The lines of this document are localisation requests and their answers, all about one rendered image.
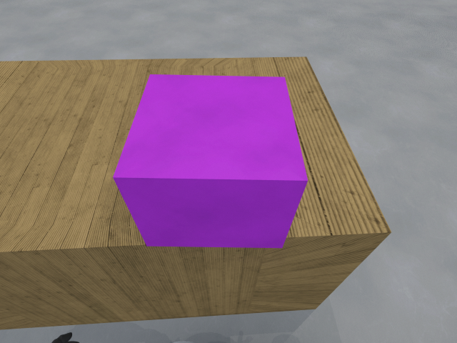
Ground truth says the carton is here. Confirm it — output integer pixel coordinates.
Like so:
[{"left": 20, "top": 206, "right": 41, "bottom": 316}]
[{"left": 113, "top": 74, "right": 308, "bottom": 248}]

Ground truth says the pedestal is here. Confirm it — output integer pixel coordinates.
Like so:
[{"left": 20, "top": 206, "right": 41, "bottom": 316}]
[{"left": 0, "top": 56, "right": 391, "bottom": 329}]

